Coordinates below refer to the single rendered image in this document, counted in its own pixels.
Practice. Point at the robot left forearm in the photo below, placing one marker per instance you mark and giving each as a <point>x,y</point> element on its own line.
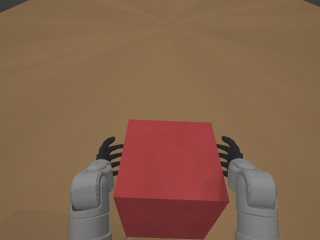
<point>89,202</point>

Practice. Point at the left robot hand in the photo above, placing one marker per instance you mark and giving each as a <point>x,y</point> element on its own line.
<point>105,150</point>

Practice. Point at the robot right forearm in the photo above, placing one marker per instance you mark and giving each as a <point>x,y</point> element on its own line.
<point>256,201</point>

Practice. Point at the carton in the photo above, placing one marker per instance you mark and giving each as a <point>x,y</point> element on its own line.
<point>170,182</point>

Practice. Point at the right robot hand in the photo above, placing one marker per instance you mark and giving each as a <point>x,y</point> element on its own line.
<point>233,153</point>

